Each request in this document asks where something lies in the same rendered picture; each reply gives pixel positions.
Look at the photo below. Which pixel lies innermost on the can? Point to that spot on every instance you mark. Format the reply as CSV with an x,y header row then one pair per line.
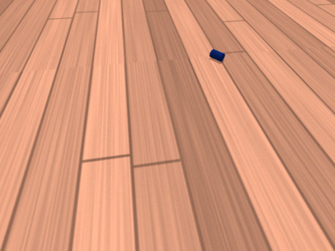
x,y
217,55

